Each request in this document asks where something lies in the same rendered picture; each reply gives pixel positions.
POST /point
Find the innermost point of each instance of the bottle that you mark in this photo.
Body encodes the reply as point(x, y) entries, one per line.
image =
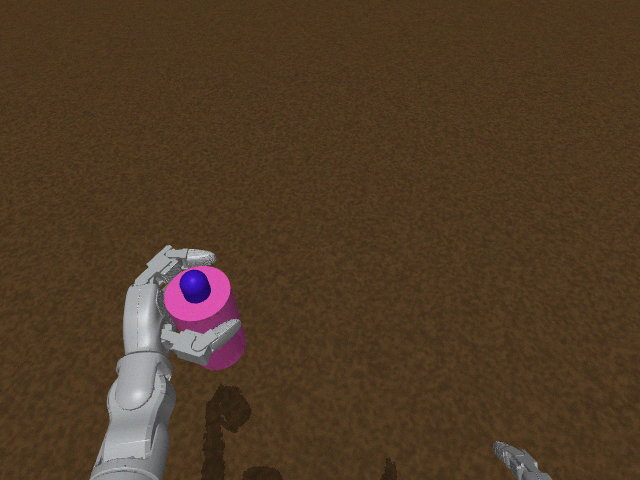
point(201, 298)

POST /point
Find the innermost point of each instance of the left robot hand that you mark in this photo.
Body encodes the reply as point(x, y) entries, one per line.
point(148, 326)

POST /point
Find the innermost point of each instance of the right robot hand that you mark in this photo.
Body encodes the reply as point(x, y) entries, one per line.
point(523, 466)

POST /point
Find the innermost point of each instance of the left robot arm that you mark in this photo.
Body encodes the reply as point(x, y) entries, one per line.
point(140, 403)

